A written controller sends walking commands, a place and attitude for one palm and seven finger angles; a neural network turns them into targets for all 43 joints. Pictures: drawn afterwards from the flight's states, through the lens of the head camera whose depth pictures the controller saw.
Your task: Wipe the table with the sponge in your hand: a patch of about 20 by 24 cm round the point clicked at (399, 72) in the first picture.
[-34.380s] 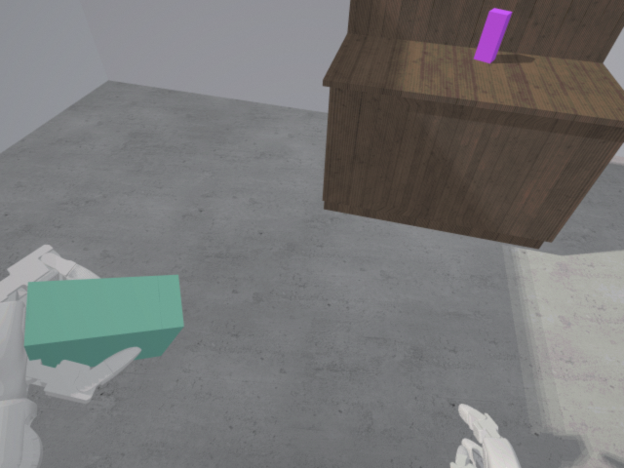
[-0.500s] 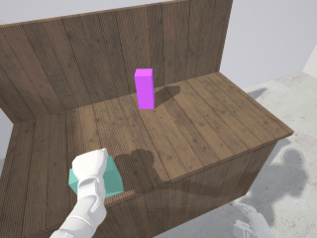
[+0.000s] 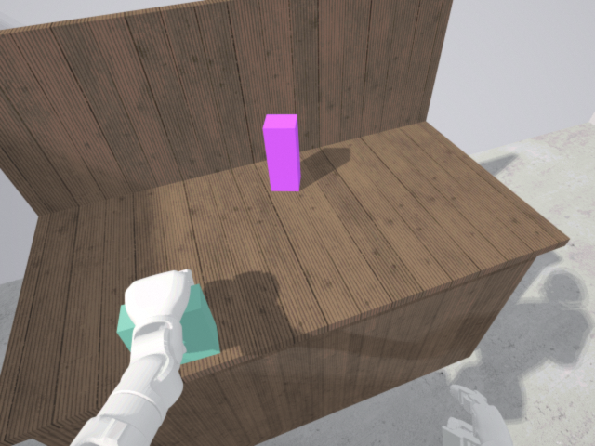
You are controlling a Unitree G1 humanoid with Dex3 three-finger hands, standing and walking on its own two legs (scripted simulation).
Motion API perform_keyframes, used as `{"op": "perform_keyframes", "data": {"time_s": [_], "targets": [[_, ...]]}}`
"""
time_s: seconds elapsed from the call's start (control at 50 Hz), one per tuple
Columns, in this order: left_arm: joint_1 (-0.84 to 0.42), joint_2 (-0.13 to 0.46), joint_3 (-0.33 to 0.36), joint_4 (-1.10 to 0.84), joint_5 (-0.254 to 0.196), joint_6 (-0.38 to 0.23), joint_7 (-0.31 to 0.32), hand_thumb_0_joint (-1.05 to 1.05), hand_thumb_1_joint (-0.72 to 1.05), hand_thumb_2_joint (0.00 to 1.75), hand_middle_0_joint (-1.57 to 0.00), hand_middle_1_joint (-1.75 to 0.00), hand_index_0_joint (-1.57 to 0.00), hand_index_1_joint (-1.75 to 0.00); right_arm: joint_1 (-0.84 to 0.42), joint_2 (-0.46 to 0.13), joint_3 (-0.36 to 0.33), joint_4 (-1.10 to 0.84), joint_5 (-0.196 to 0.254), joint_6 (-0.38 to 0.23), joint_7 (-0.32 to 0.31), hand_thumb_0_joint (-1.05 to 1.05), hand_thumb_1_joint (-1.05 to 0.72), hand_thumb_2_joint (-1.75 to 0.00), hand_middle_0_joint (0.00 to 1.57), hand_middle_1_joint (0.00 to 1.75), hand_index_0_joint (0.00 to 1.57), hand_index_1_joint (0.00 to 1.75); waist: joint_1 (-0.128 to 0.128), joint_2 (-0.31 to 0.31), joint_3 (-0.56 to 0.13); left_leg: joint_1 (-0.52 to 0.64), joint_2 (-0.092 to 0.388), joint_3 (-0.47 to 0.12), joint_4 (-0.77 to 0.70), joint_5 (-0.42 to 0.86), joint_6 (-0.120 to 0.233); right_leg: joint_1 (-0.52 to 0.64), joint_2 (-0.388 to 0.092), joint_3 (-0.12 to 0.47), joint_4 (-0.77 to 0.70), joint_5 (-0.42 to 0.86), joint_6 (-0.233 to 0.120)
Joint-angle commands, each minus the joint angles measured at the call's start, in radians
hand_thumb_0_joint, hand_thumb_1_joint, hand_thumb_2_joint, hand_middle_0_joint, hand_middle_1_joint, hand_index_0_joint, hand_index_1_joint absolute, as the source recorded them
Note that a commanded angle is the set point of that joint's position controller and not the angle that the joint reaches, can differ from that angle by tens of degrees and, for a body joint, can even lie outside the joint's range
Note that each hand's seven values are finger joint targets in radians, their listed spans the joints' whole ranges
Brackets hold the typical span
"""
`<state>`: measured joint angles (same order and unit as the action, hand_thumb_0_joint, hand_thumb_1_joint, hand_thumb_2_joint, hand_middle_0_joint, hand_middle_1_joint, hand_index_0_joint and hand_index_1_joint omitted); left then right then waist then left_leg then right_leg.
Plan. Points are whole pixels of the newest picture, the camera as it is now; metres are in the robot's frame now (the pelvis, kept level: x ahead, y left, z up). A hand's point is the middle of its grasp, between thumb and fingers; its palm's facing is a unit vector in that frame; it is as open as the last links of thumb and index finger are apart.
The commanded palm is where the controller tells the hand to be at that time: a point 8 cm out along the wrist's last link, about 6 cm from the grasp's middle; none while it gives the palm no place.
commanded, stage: wipe forward along the middle lane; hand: left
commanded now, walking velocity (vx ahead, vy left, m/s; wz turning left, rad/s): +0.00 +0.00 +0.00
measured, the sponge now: (176, 337) +0.29 +0.24 -0.05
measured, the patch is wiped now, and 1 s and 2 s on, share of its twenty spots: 1.00 1.00 1.00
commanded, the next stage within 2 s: slide back across to the first lane in 1.34 s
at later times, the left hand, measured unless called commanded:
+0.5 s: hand (163, 289) +0.35 +0.27 -0.01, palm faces -0.11 -0.01 -0.99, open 9.4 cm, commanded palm +0.34 +0.27 +0.02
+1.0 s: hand (157, 262) +0.41 +0.30 -0.01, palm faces -0.14 -0.01 -0.99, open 9.4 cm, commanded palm +0.40 +0.30 +0.02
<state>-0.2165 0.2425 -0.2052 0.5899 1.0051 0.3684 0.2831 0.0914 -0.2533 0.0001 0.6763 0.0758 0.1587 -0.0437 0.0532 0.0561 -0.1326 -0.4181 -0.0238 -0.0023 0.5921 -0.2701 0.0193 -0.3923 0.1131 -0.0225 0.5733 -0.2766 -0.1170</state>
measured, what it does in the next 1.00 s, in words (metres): stands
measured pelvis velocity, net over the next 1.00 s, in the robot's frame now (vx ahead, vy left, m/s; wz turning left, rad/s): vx -0.02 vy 0.01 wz -0.05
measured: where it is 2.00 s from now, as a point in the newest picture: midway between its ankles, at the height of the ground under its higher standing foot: outside the picture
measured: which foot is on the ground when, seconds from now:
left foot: down 0.00-1.00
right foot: down 0.00-1.00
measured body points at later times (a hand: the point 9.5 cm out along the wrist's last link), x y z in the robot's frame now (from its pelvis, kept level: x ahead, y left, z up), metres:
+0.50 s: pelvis -0.03 -0.01 -0.02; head +0.00 -0.03 +0.43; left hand +0.35 +0.26 +0.05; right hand +0.09 -0.27 -0.15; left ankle +0.02 +0.11 -0.73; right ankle +0.00 -0.04 -0.73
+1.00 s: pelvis -0.02 +0.01 -0.03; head +0.04 +0.01 +0.42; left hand +0.41 +0.30 +0.04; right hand +0.05 -0.25 -0.16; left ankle +0.02 +0.11 -0.73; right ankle +0.00 -0.04 -0.73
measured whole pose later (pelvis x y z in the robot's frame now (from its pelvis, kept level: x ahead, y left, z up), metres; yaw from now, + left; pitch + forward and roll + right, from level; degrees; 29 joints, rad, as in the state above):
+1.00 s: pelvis -0.02 +0.01 -0.03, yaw -3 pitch +16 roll -2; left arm -0.71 0.48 -0.02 1.14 1.01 0.22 0.31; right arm 0.27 -0.27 0.01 0.71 0.08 0.10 -0.02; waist -0.06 0.06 -0.18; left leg -0.78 -0.03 -0.05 0.82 -0.33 0.03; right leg -0.73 0.16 -0.02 0.73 -0.29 -0.10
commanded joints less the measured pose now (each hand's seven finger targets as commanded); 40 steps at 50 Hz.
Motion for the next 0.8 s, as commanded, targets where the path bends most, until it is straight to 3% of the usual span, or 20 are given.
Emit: {"op": "perform_keyframes", "data": {"time_s": [0.0, 0.2, 0.24, 0.26, 0.28, 0.42, 0.5, 0.58, 0.66, 0.7, 0.74, 0.78], "targets": [[-0.325, 0.214, 0.11, -0.023, 0.031, -0.015, 0.064, 0.0, 0.1, 1.3, -1.2, -1.6, -1.2, -1.6, -0.12, -0.112, -0.04, -0.137, -0.002, -0.051, -0.011, 0.0, -0.9, -0.9, 0.2, 0.3, 0.2, 0.3, -0.036, -0.149, -0.145, -0.041, -0.037, -0.021, -0.011, 0.036, 0.037, 0.083, -0.086, 0.188, -0.109, 0.182, 0.054], [-0.401, 0.266, 0.141, 0.147, 0.025, -0.033, 0.07, 0.0, 0.1, 1.3, -1.2, -1.6, -1.2, -1.6, -0.054, -0.123, -0.042, -0.126, 0.003, -0.044, -0.006, 0.0, -0.9, -0.9, 0.2, 0.3, 0.2, 0.3, -0.05, -0.121, -0.155, -0.151, -0.034, -0.023, 0.035, -0.013, 0.034, 0.049, -0.094, 0.199, -0.091, 0.106, 0.059], [-0.429, 0.3, 0.16, 0.19, 0.03, -0.048, 0.074, 0.0, 0.1, 1.3, -1.2, -1.6, -1.2, -1.6, -0.028, -0.127, -0.043, -0.118, 0.001, -0.044, -0.007, 0.0, -0.9, -0.9, 0.2, 0.3, 0.2, 0.3, -0.059, -0.145, -0.149, -0.187, -0.031, -0.021, 0.051, -0.038, 0.035, 0.034, -0.097, 0.198, -0.085, 0.057, 0.065], [-0.454, 0.281, 0.138, 0.195, 0.03, -0.059, 0.075, 0.0, 0.1, 1.3, -1.2, -1.6, -1.2, -1.6, -0.023, -0.127, -0.043, -0.12, 0.0, -0.048, -0.008, 0.0, -0.9, -0.9, 0.2, 0.3, 0.2, 0.3, -0.072, -0.145, -0.137, -0.194, -0.031, -0.02, 0.058, -0.048, 0.035, 0.018, -0.097, 0.204, -0.087, 0.049, 0.066], [-0.449, 0.288, 0.147, 0.229, 0.032, -0.062, 0.077, 0.0, 0.1, 1.3, -1.2, -1.6, -1.2, -1.6, -0.014, -0.128, -0.045, -0.115, 0.0, -0.049, -0.008, 0.0, -0.9, -0.9, 0.2, 0.3, 0.2, 0.3, -0.069, -0.162, -0.138, -0.213, -0.029, -0.021, 0.064, -0.063, 0.035, 0.009, -0.1, 0.209, -0.093, 0.007, 0.068], [-0.584, 0.37, 0.18, 0.311, 0.031, -0.101, 0.097, 0.0, 0.1, 1.3, -1.2, -1.6, -1.2, -1.6, 0.047, -0.138, -0.05, -0.101, 0.001, -0.062, -0.003, 0.0, -0.9, -0.9, 0.2, 0.3, 0.2, 0.3, -0.093, -0.134, -0.17, -0.31, -0.026, -0.027, 0.121, -0.095, 0.031, -0.014, -0.103, 0.241, -0.068, -0.059, 0.066], [-0.625, 0.403, 0.199, 0.346, 0.017, -0.1, 0.095, 0.0, 0.1, 1.3, -1.2, -1.6, -1.2, -1.6, 0.058, -0.141, -0.047, -0.1, 0.007, -0.065, 0.003, 0.0, -0.9, -0.9, 0.2, 0.3, 0.2, 0.3, -0.093, -0.115, -0.199, -0.351, -0.022, -0.033, 0.144, -0.103, 0.028, 0.001, -0.112, 0.273, -0.071, -0.086, 0.065], [-0.668, 0.429, 0.191, 0.4, 0.017, -0.101, 0.088, 0.0, 0.1, 1.3, -1.2, -1.6, -1.2, -1.6, 0.084, -0.146, -0.042, -0.093, 0.011, -0.071, 0.005, 0.0, -0.9, -0.9, 0.2, 0.3, 0.2, 0.3, -0.108, -0.107, -0.18, -0.388, -0.021, -0.039, 0.157, -0.129, 0.03, -0.031, -0.109, 0.271, -0.072, -0.148, 0.066], [-0.7, 0.475, 0.218, 0.436, 0.018, -0.115, 0.089, 0.0, 0.1, 1.3, -1.2, -1.6, -1.2, -1.6, 0.113, -0.153, -0.043, -0.084, 0.009, -0.085, 0.007, 0.0, -0.9, -0.9, 0.2, 0.3, 0.2, 0.3, -0.115, -0.113, -0.209, -0.422, -0.018, -0.041, 0.181, -0.126, 0.032, -0.019, -0.112, 0.287, -0.06, -0.123, 0.068], [-0.724, 0.457, 0.202, 0.425, 0.021, -0.121, 0.085, 0.0, 0.1, 1.3, -1.2, -1.6, -1.2, -1.6, 0.123, -0.15, -0.044, -0.086, 0.01, -0.089, 0.013, 0.0, -0.9, -0.9, 0.2, 0.3, 0.2, 0.3, -0.119, -0.112, -0.241, -0.416, -0.018, -0.044, 0.181, -0.108, 0.035, -0.015, -0.106, 0.263, -0.043, -0.078, 0.067], [-0.713, 0.455, 0.196, 0.454, 0.022, -0.119, 0.083, 0.0, 0.1, 1.3, -1.2, -1.6, -1.2, -1.6, 0.135, -0.152, -0.042, -0.082, 0.01, -0.093, 0.013, 0.0, -0.9, -0.9, 0.2, 0.3, 0.2, 0.3, -0.123, -0.113, -0.224, -0.417, -0.017, -0.039, 0.179, -0.119, 0.036, -0.035, -0.103, 0.254, -0.045, -0.09, 0.071], [-0.724, 0.491, 0.223, 0.456, 0.019, -0.12, 0.083, 0.0, 0.1, 1.3, -1.2, -1.6, -1.2, -1.6, 0.149, -0.158, -0.043, -0.076, 0.008, -0.095, 0.015, 0.0, -0.9, -0.9, 0.2, 0.3, 0.2, 0.3, -0.122, -0.116, -0.25, -0.425, -0.013, -0.04, 0.19, -0.102, 0.035, -0.011, -0.107, 0.263, -0.035, -0.027, 0.072]]}}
